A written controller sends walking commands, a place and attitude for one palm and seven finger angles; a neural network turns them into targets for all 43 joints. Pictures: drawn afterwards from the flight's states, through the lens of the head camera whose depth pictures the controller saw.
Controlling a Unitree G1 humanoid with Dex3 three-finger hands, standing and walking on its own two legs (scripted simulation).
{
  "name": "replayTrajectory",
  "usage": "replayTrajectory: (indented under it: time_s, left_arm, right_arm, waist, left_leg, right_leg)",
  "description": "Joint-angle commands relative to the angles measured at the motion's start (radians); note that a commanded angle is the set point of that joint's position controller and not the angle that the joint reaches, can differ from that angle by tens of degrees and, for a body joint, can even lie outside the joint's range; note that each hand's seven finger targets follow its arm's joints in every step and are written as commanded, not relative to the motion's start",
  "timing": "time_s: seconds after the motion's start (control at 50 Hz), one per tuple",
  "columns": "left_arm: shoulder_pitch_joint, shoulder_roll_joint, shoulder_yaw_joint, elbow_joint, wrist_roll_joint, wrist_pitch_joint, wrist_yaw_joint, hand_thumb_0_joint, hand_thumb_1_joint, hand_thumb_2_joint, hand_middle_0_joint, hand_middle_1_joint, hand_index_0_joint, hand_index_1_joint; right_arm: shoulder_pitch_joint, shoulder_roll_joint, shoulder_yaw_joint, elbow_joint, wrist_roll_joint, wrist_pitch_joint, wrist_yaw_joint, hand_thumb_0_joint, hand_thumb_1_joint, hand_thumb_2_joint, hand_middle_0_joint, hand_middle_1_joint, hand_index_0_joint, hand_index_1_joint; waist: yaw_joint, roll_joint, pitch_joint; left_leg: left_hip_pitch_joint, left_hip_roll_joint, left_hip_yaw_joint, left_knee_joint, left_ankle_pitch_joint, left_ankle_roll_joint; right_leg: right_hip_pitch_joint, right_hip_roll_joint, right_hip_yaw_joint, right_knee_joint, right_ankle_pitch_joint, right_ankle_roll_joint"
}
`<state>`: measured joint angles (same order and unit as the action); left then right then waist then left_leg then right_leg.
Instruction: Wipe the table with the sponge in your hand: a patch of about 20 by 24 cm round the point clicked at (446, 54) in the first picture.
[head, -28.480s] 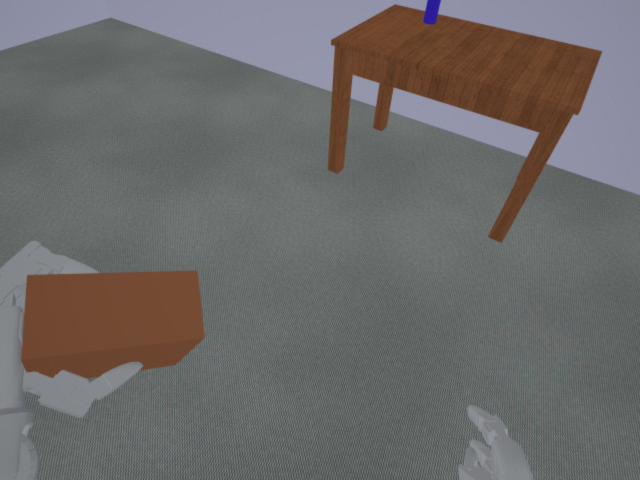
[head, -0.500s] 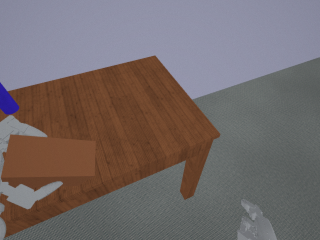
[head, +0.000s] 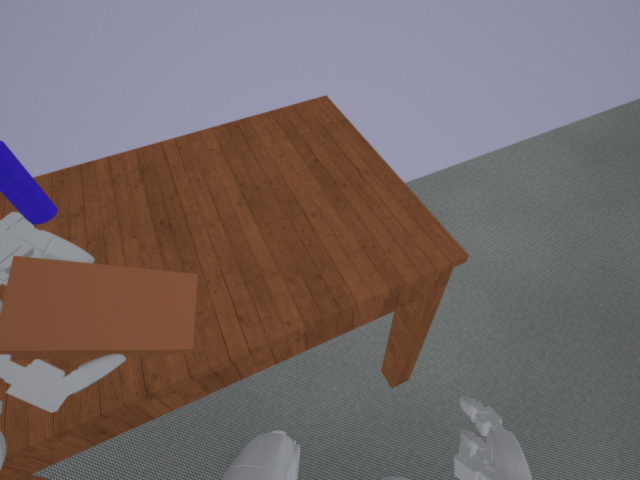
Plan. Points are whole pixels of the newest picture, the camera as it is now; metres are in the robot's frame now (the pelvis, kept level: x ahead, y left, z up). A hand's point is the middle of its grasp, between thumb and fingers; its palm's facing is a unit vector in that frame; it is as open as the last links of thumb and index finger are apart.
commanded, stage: shuffle to correct the standing spot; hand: left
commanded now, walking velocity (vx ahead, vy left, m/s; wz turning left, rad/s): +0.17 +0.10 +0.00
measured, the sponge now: (128, 318) +0.23 +0.19 +0.16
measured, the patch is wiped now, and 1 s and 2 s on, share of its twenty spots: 0.00 0.00 0.00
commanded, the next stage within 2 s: come to a stop and stand still in 0.84 s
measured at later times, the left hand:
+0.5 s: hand out of the picture +0.21 +0.26 +0.21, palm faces +0.36 -0.80 -0.47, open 10.8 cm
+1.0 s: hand (20, 284) +0.24 +0.27 +0.20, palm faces +0.38 -0.80 -0.47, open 10.8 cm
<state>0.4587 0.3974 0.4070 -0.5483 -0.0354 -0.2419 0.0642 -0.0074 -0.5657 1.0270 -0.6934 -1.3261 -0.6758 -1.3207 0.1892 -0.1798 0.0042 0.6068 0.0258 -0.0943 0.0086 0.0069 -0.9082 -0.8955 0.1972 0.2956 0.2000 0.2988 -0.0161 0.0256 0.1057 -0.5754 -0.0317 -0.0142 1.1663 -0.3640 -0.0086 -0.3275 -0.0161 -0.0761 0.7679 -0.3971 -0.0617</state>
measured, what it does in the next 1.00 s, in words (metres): steps on the spot: left foot, then left foot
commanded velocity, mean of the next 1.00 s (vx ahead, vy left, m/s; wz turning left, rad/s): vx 0.17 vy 0.02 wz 0.00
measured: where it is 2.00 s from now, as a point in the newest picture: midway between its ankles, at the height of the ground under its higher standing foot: outside the picture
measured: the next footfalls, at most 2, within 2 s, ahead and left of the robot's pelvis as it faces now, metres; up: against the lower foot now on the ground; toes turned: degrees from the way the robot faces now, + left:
left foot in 0.20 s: +0.07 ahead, +0.19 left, +0.00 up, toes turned +2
left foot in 0.66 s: +0.06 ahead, +0.18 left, +0.00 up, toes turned +2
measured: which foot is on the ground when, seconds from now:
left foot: up 0.00-0.18, down 0.20-0.40, up 0.42-0.64, down 0.66-0.86, up 0.88-1.00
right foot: down 0.00-1.00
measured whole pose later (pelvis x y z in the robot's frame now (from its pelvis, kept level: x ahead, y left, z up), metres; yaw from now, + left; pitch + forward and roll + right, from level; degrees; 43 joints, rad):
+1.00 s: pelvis +0.03 +0.02 +0.03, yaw +0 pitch +0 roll +2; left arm 0.51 0.39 0.41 -0.48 -0.05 -0.22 0.10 -0.01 -0.57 1.03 -0.70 -1.32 -0.68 -1.32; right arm 0.22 -0.20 0.00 0.62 0.02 -0.09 -0.03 0.01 -0.91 -0.90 0.20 0.30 0.20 0.30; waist 0.01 -0.02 0.03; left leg -0.50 0.00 0.02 1.10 -0.34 0.00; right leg -0.26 0.05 -0.06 0.47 -0.22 -0.11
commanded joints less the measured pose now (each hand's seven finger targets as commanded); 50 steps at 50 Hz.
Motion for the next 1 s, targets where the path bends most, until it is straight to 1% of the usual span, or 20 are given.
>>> replayTrajectory:
  time_s: [0.0, 0.04, 0.12, 0.16, 0.2, 0.22, 0.3, 0.36, 0.4, 0.42, 0.46, 0.52, 0.58, 0.64, 0.72, 0.8, 0.84, 0.86, 0.92, 0.98]
  left_arm:
    - [-0.002, 0.223, 0.202, -0.126, -0.022, -0.042, 0.054, 0.000, 0.100, 1.300, -1.200, -1.600, -1.200, -1.600]
    - [-0.005, 0.162, 0.150, -0.043, -0.006, -0.052, 0.068, 0.000, 0.100, 1.300, -1.200, -1.600, -1.200, -1.600]
    - [-0.102, 0.104, 0.059, -0.046, 0.015, -0.050, 0.089, 0.000, 0.100, 1.300, -1.200, -1.600, -1.200, -1.600]
    - [-0.176, 0.106, 0.038, -0.121, 0.020, -0.059, 0.086, 0.000, 0.100, 1.300, -1.200, -1.600, -1.200, -1.600]
    - [-0.199, 0.144, 0.039, -0.208, 0.035, -0.065, 0.082, 0.000, 0.100, 1.300, -1.200, -1.600, -1.200, -1.600]
    - [-0.218, 0.159, 0.047, -0.208, 0.049, -0.066, 0.073, 0.000, 0.100, 1.300, -1.200, -1.600, -1.200, -1.600]
    - [-0.133, 0.210, 0.126, -0.301, 0.034, -0.056, 0.077, 0.000, 0.100, 1.300, -1.200, -1.600, -1.200, -1.600]
    - [-0.034, 0.189, 0.142, -0.185, 0.016, -0.050, 0.070, 0.000, 0.100, 1.300, -1.200, -1.600, -1.200, -1.600]
    - [-0.005, 0.190, 0.150, -0.101, -0.006, -0.016, 0.060, 0.000, 0.100, 1.300, -1.200, -1.600, -1.200, -1.600]
    - [-0.056, 0.141, 0.100, -0.101, -0.017, -0.010, 0.048, 0.000, 0.100, 1.300, -1.200, -1.600, -1.200, -1.600]
    - [-0.060, 0.154, 0.128, -0.060, -0.023, -0.006, 0.054, 0.000, 0.100, 1.300, -1.200, -1.600, -1.200, -1.600]
    - [-0.090, 0.127, 0.084, -0.023, -0.006, -0.003, 0.067, 0.000, 0.100, 1.300, -1.200, -1.600, -1.200, -1.600]
    - [-0.179, 0.080, 0.002, -0.066, 0.003, -0.010, 0.075, 0.000, 0.100, 1.300, -1.200, -1.600, -1.200, -1.600]
    - [-0.262, 0.105, -0.009, -0.202, 0.026, -0.026, 0.084, 0.000, 0.100, 1.300, -1.200, -1.600, -1.200, -1.600]
    - [-0.217, 0.189, 0.067, -0.291, 0.032, -0.019, 0.074, 0.000, 0.100, 1.300, -1.200, -1.600, -1.200, -1.600]
    - [-0.003, 0.207, 0.146, -0.205, 0.007, -0.020, 0.076, 0.000, 0.100, 1.300, -1.200, -1.600, -1.200, -1.600]
    - [-0.007, 0.218, 0.166, -0.160, -0.015, -0.007, 0.074, 0.000, 0.100, 1.300, -1.200, -1.600, -1.200, -1.600]
    - [-0.041, 0.157, 0.133, -0.132, -0.032, -0.010, 0.062, 0.000, 0.100, 1.300, -1.200, -1.600, -1.200, -1.600]
    - [0.036, 0.143, 0.128, -0.047, -0.035, -0.002, 0.059, 0.000, 0.100, 1.300, -1.200, -1.600, -1.200, -1.600]
    - [-0.028, 0.123, 0.083, 0.000, -0.021, -0.017, 0.066, 0.000, 0.100, 1.300, -1.200, -1.600, -1.200, -1.600]
  right_arm:
    - [-0.059, -0.138, -0.054, -0.131, -0.004, -0.064, -0.018, 0.000, -0.900, -0.900, 0.200, 0.300, 0.200, 0.300]
    - [-0.039, -0.116, -0.050, -0.119, -0.018, -0.064, -0.034, 0.000, -0.900, -0.900, 0.200, 0.300, 0.200, 0.300]
    - [-0.071, -0.106, -0.047, -0.108, -0.036, -0.128, -0.060, 0.000, -0.900, -0.900, 0.200, 0.300, 0.200, 0.300]
    - [-0.064, -0.134, -0.069, -0.123, -0.037, -0.136, -0.069, 0.000, -0.900, -0.900, 0.200, 0.300, 0.200, 0.300]
    - [-0.066, -0.172, -0.090, -0.150, -0.022, -0.126, -0.065, 0.000, -0.900, -0.900, 0.200, 0.300, 0.200, 0.300]
    - [-0.068, -0.176, -0.097, -0.155, -0.018, -0.118, -0.058, 0.000, -0.900, -0.900, 0.200, 0.300, 0.200, 0.300]
    - [-0.077, -0.144, -0.071, -0.152, -0.016, -0.110, -0.042, 0.000, -0.900, -0.900, 0.200, 0.300, 0.200, 0.300]
    - [-0.068, -0.133, -0.059, -0.160, -0.008, -0.090, -0.039, 0.000, -0.900, -0.900, 0.200, 0.300, 0.200, 0.300]
    - [-0.050, -0.135, -0.076, -0.164, -0.005, -0.070, -0.045, 0.000, -0.900, -0.900, 0.200, 0.300, 0.200, 0.300]
    - [-0.037, -0.156, -0.089, -0.165, 0.000, -0.058, -0.038, 0.000, -0.900, -0.900, 0.200, 0.300, 0.200, 0.300]
    - [-0.045, -0.126, -0.049, -0.141, -0.007, -0.061, -0.046, 0.000, -0.900, -0.900, 0.200, 0.300, 0.200, 0.300]
    - [-0.060, -0.092, -0.015, -0.135, -0.017, -0.069, -0.062, 0.000, -0.900, -0.900, 0.200, 0.300, 0.200, 0.300]
    - [-0.057, -0.120, -0.029, -0.137, -0.037, -0.103, -0.085, 0.000, -0.900, -0.900, 0.200, 0.300, 0.200, 0.300]
    - [-0.073, -0.156, -0.053, -0.160, -0.027, -0.111, -0.079, 0.000, -0.900, -0.900, 0.200, 0.300, 0.200, 0.300]
    - [-0.080, -0.127, -0.050, -0.145, -0.029, -0.113, -0.054, 0.000, -0.900, -0.900, 0.200, 0.300, 0.200, 0.300]
    - [-0.076, -0.136, -0.046, -0.158, -0.009, -0.090, -0.041, 0.000, -0.900, -0.900, 0.200, 0.300, 0.200, 0.300]
    - [-0.058, -0.127, -0.063, -0.178, -0.002, -0.073, -0.042, 0.000, -0.900, -0.900, 0.200, 0.300, 0.200, 0.300]
    - [-0.020, -0.150, -0.083, -0.159, 0.001, -0.064, -0.035, 0.000, -0.900, -0.900, 0.200, 0.300, 0.200, 0.300]
    - [-0.038, -0.113, -0.043, -0.137, -0.004, -0.053, -0.037, 0.000, -0.900, -0.900, 0.200, 0.300, 0.200, 0.300]
    - [-0.034, -0.111, -0.026, -0.129, -0.015, -0.062, -0.048, 0.000, -0.900, -0.900, 0.200, 0.300, 0.200, 0.300]
  waist:
    - [0.008, -0.151, -0.148]
    - [0.007, -0.144, -0.203]
    - [0.032, -0.136, -0.228]
    - [0.029, -0.054, -0.261]
    - [0.032, 0.142, -0.279]
    - [0.040, 0.147, -0.239]
    - [0.036, 0.296, -0.218]
    - [0.044, 0.055, -0.209]
    - [0.034, -0.296, -0.137]
    - [0.023, -0.297, -0.081]
    - [0.005, -0.157, -0.088]
    - [0.019, -0.147, -0.175]
    - [0.021, -0.071, -0.212]
    - [0.028, 0.181, -0.220]
    - [0.023, 0.252, -0.162]
    - [0.055, 0.082, -0.250]
    - [0.024, -0.273, -0.243]
    - [0.017, -0.244, -0.224]
    - [0.001, -0.024, -0.139]
    - [0.002, -0.092, -0.189]
  left_leg:
    - [-0.160, 0.104, -0.077, 0.075, 0.006, 0.005]
    - [0.016, 0.077, 0.001, -0.207, 0.032, 0.024]
    - [0.377, -0.011, 0.153, -0.674, 0.174, 0.050]
    - [0.496, 0.050, 0.068, -0.787, 0.266, 0.079]
    - [0.685, 0.278, -0.218, -0.757, 0.578, 0.198]
    - [0.601, 0.310, -0.253, -0.796, 0.584, 0.231]
    - [0.342, 0.231, -0.108, -0.750, 0.500, 0.185]
    - [0.085, 0.114, 0.006, -0.536, 0.063, 0.090]
    - [-0.014, -0.017, 0.047, -0.101, -0.149, 0.032]
    - [-0.032, 0.021, -0.014, 0.024, -0.106, 0.021]
    - [-0.030, 0.087, -0.042, -0.042, -0.047, 0.020]
    - [0.279, 0.060, 0.059, -0.455, -0.005, 0.045]
    - [0.459, 0.000, 0.116, -0.732, 0.065, 0.056]
    - [0.617, 0.310, -0.313, -0.848, 0.307, 0.198]
    - [0.436, 0.295, -0.258, -0.851, 0.385, 0.222]
    - [0.218, 0.149, -0.025, -0.535, 0.324, 0.096]
    - [-0.038, -0.008, 0.054, -0.121, -0.039, 0.035]
    - [-0.060, 0.014, -0.014, 0.019, -0.083, 0.022]
    - [-0.115, 0.087, -0.040, 0.022, 0.010, 0.009]
    - [0.047, 0.061, 0.045, -0.229, 0.089, 0.013]
  right_leg:
    - [0.139, -0.319, 0.402, -0.410, 0.315, -0.136]
    - [0.119, -0.251, 0.230, -0.359, 0.421, -0.083]
    - [0.088, -0.183, 0.137, -0.317, 0.366, -0.033]
    - [0.103, -0.126, 0.129, -0.160, 0.385, 0.007]
    - [-0.174, -0.017, 0.042, 0.094, 0.043, 0.066]
    - [-0.214, 0.013, 0.025, 0.209, -0.120, 0.065]
    - [0.016, -0.003, -0.002, -0.014, -0.020, 0.044]
    - [0.295, -0.037, 0.082, -0.348, 0.110, 0.018]
    - [0.110, -0.331, 0.622, -0.616, -0.213, -0.155]
    - [0.025, -0.366, 0.644, -0.666, -0.311, -0.183]
    - [0.014, -0.324, 0.488, -0.568, -0.146, -0.190]
    - [-0.068, -0.207, 0.238, -0.484, -0.022, -0.107]
    - [-0.014, -0.107, 0.168, -0.405, -0.096, -0.053]
    - [-0.189, 0.027, 0.039, -0.003, -0.022, 0.045]
    - [-0.134, -0.001, 0.057, 0.079, -0.027, 0.043]
    - [0.309, 0.000, 0.066, -0.380, 0.211, 0.012]
    - [0.360, -0.298, 0.566, -0.516, 0.174, -0.163]
    - [0.282, -0.341, 0.610, -0.577, 0.032, -0.167]
    - [0.205, -0.300, 0.468, -0.522, 0.227, -0.186]
    - [0.151, -0.206, 0.241, -0.495, 0.404, -0.100]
